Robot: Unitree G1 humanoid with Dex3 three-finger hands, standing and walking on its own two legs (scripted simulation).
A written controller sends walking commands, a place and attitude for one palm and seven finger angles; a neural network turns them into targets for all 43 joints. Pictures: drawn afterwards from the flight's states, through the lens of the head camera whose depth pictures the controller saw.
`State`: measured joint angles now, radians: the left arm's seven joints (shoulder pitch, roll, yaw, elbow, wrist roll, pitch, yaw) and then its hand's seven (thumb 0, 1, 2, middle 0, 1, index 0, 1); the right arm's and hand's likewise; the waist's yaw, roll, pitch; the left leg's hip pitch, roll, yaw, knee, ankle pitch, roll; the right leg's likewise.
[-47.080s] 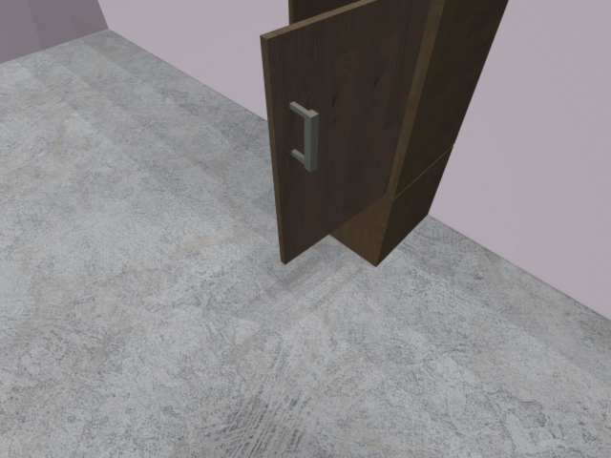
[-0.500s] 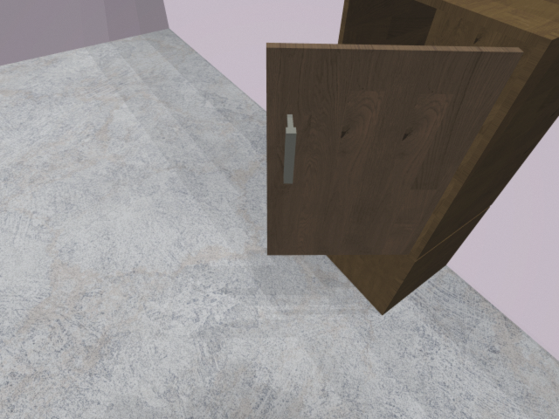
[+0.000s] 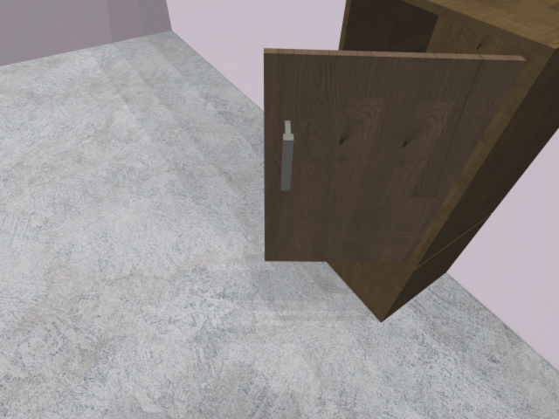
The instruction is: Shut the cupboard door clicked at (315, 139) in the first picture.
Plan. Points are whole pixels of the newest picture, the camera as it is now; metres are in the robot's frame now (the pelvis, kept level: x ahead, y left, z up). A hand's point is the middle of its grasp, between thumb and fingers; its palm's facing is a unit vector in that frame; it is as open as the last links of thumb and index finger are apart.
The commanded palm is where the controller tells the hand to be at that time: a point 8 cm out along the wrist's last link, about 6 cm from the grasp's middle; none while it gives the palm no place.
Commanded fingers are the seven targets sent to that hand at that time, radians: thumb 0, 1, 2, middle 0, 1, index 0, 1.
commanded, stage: shuffle to correct the standing spot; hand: left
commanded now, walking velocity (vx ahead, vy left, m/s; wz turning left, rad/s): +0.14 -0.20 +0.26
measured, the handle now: (286, 156) +0.55 +0.02 +0.06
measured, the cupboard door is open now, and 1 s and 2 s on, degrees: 56 56 56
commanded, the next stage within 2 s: come to a stop and stand still in 0.86 s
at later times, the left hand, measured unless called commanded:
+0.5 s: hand out of the picture +0.00 +0.07 -0.20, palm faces +0.11 -0.99 -0.11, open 7.4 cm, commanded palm none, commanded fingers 0.00 0.90 0.90 -0.20 -0.30 -0.20 -0.30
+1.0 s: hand (265, 396) +0.20 +0.03 -0.18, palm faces +0.05 -0.96 -0.28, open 7.4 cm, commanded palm none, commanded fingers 0.00 0.90 0.90 -0.20 -0.30 -0.20 -0.30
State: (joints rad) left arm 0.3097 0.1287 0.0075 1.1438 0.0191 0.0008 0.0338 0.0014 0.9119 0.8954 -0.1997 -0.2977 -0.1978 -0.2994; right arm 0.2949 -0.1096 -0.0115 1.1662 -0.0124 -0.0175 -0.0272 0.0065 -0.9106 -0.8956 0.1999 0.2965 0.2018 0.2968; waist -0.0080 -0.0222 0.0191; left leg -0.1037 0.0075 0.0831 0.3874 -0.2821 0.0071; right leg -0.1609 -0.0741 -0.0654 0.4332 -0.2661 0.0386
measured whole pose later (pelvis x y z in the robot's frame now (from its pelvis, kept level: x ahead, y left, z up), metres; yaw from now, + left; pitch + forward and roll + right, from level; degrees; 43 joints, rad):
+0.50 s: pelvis +0.08 -0.07 -0.02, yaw +4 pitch +1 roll -1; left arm 0.40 0.10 0.03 1.10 0.04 0.01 0.03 0.00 0.91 0.90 -0.20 -0.30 -0.20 -0.30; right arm 0.18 -0.14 -0.05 1.07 -0.02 0.01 -0.04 0.01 -0.91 -0.90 0.20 0.30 0.20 0.30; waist 0.01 -0.03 0.10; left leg -0.44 0.06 0.18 0.77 -0.35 -0.01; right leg -0.07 0.03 -0.21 0.52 -0.46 -0.07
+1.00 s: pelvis +0.14 -0.18 -0.02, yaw +3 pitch +1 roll -1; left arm 0.20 0.21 0.07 0.95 0.04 0.04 -0.01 0.00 0.91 0.90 -0.20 -0.30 -0.20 -0.30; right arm 0.23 -0.23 -0.10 1.04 -0.02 0.05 -0.03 0.01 -0.91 -0.90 0.20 0.30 0.21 0.30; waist -0.03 0.06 0.07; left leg -0.43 0.15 0.04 0.89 -0.51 -0.05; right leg -0.35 -0.07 -0.08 0.61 -0.27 0.03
